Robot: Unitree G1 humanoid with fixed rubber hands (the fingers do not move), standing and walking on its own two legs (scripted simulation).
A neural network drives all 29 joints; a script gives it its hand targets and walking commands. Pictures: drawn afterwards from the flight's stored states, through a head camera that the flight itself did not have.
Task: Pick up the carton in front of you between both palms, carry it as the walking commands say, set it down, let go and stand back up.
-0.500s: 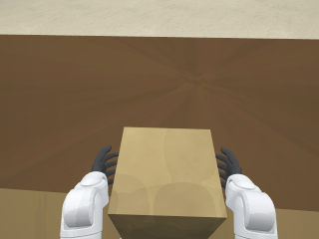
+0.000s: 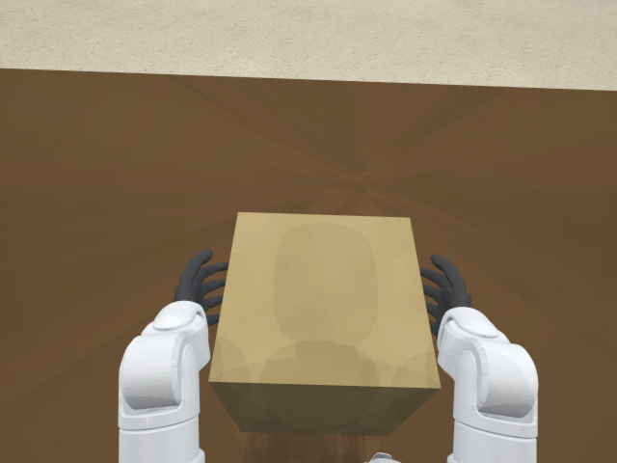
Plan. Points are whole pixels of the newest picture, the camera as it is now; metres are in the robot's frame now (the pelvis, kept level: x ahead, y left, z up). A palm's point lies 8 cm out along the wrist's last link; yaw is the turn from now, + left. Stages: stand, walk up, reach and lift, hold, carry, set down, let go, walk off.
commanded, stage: carry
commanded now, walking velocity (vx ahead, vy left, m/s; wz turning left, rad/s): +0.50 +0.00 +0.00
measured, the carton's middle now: (318, 333) +0.30 +0.00 +0.01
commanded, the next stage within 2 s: none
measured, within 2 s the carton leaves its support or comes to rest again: neither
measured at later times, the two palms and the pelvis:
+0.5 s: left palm (249, 131) +0.68 +0.12 +0.07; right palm (403, 131) +0.71 -0.18 +0.06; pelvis +0.32 -0.05 -0.02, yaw +2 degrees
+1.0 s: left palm (266, 66) +1.00 +0.11 +0.05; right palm (387, 70) +0.99 -0.19 +0.05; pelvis +0.63 -0.03 -0.05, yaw +1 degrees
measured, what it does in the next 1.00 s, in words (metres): goes down: right foot, then left foot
